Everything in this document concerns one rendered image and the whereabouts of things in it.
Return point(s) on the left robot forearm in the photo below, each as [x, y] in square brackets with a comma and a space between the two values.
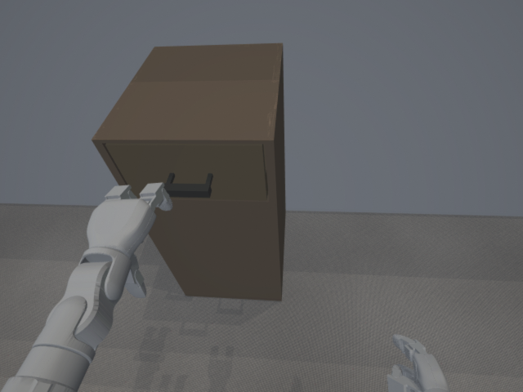
[63, 351]

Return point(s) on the robot right hand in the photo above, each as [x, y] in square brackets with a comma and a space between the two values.
[426, 373]

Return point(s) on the drawer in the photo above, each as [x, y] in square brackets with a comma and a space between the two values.
[239, 170]

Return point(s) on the handle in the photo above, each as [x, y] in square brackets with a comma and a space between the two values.
[188, 190]

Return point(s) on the robot left hand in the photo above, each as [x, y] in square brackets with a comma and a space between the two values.
[123, 221]

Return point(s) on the cabinet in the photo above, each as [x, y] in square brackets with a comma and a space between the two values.
[212, 94]

